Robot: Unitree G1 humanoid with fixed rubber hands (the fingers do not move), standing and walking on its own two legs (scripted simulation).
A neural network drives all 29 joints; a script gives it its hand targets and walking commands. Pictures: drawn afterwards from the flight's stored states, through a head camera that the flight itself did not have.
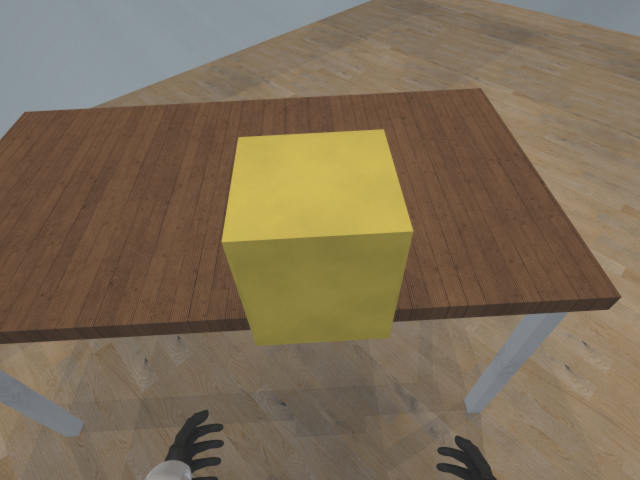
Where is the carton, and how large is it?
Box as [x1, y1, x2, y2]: [222, 129, 412, 345]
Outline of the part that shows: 383,129 238,137 223,229 222,244 256,345 381,338 389,336 411,239 412,228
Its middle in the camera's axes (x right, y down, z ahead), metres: +0.00 +0.01 +0.58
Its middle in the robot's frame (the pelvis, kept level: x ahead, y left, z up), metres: +0.44 +0.02 +0.03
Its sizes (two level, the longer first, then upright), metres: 0.210 0.200 0.250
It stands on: a table, 0.69 m high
